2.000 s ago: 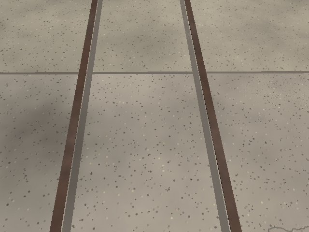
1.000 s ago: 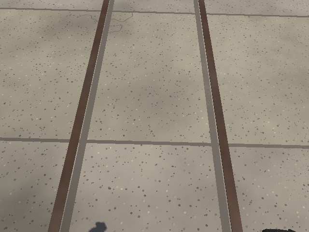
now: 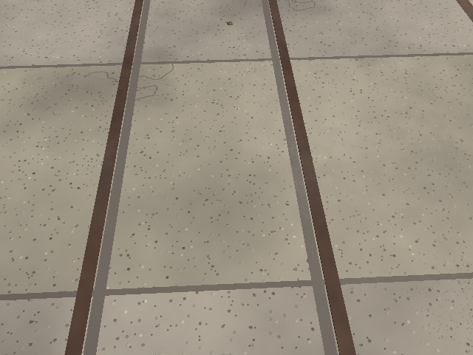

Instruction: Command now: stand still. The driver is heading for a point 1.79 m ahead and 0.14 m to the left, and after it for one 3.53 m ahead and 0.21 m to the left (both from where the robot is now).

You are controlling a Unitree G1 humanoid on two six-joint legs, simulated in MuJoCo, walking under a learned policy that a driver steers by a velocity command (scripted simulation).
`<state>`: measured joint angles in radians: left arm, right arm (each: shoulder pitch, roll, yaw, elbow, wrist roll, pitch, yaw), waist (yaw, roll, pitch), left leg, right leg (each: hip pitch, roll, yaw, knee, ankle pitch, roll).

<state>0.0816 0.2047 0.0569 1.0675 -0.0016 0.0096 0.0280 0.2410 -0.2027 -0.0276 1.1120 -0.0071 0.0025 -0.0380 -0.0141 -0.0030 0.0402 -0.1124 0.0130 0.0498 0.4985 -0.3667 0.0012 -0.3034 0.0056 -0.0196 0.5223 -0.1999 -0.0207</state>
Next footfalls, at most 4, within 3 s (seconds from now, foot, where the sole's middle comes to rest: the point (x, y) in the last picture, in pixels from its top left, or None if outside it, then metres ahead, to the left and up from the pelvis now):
2.22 left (207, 349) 0.52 0.11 -0.77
2.78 right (284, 250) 0.84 -0.13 -0.77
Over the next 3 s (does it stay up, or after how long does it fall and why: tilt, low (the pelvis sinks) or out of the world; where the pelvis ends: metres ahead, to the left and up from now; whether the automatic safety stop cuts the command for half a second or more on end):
stays up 0.77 -0.05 0.01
